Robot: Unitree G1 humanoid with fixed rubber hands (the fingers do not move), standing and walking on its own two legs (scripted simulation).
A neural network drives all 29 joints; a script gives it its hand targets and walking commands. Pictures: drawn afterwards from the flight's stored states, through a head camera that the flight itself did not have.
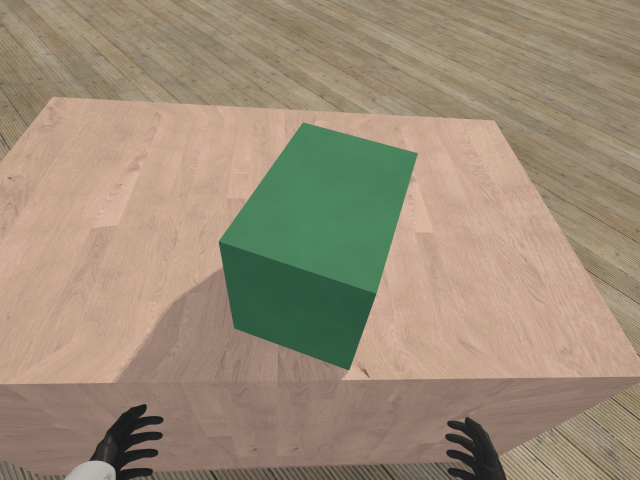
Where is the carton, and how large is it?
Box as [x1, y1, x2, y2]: [219, 122, 417, 369]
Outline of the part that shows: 303,122 219,240 234,328 346,369 349,369 376,293 417,153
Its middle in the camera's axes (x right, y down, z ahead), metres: +0.01 +0.00 +0.64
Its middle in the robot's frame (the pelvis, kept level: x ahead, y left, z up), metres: +0.48 +0.00 -0.01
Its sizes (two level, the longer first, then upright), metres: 0.296 0.203 0.224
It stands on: a pedestal, 0.65 m high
